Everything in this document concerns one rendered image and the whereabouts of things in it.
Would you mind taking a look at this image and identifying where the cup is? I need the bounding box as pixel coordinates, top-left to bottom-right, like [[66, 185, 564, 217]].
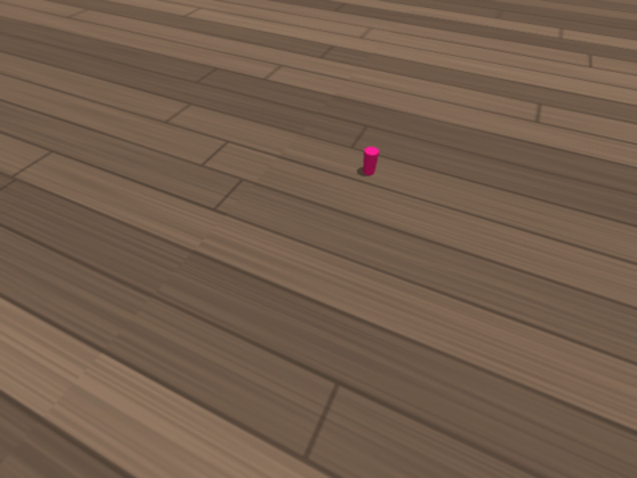
[[363, 146, 379, 175]]

